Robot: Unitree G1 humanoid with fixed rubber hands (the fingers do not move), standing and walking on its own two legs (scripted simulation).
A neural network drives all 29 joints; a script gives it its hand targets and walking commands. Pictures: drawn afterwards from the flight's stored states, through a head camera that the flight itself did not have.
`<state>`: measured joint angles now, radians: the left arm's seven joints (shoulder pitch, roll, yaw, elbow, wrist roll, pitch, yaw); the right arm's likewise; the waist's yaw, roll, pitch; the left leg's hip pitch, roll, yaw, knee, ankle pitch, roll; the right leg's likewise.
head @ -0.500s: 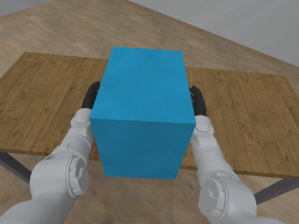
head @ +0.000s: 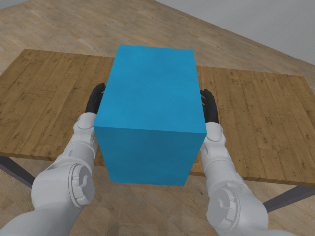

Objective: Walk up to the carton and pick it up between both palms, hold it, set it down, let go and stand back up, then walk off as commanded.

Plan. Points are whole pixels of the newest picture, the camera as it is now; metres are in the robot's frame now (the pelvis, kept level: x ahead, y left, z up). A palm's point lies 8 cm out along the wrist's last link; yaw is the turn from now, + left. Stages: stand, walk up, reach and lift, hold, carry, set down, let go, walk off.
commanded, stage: set down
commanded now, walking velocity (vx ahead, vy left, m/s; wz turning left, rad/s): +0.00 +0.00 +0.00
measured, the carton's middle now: (152, 116) +0.43 +0.01 +0.02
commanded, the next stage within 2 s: none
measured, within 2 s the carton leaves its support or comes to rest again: neither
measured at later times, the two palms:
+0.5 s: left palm (94, 112) +0.42 +0.17 +0.05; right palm (209, 120) +0.38 -0.14 +0.06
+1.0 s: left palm (87, 110) +0.43 +0.19 +0.05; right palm (210, 114) +0.41 -0.15 +0.06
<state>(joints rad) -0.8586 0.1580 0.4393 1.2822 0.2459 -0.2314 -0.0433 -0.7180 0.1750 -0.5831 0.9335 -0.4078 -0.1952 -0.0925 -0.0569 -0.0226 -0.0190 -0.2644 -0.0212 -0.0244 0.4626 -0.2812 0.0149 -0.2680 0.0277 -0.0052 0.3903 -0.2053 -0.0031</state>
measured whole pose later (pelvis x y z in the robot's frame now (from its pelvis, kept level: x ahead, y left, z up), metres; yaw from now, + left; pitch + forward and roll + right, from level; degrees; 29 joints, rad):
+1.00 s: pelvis +0.01 +0.01 +0.00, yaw +0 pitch +13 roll -2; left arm -0.96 0.24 0.16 1.53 -0.02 -0.31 0.01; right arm -0.85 -0.05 -0.24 1.34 0.03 -0.32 -0.13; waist -0.05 -0.03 -0.16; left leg -0.43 -0.02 -0.02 0.49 -0.27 0.02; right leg -0.42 0.03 -0.01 0.39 -0.19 0.00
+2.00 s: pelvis -0.03 +0.00 +0.00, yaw +0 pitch +9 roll -2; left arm -0.33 0.26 0.00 0.86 -0.22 -0.31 -0.06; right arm -0.26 -0.07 -0.03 0.85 0.24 -0.34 -0.13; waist 0.01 -0.03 -0.12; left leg -0.42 -0.02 -0.02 0.49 -0.23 0.02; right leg -0.41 0.03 -0.01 0.39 -0.14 0.00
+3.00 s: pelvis -0.03 +0.00 +0.00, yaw +0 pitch +4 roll -2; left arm 0.24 0.30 -0.02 0.34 -0.23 -0.22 -0.05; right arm 0.28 -0.06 -0.03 0.31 0.23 -0.25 -0.08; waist 0.05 -0.02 -0.02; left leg -0.30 -0.02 -0.02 0.49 -0.26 0.02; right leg -0.29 0.03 -0.01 0.39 -0.17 0.00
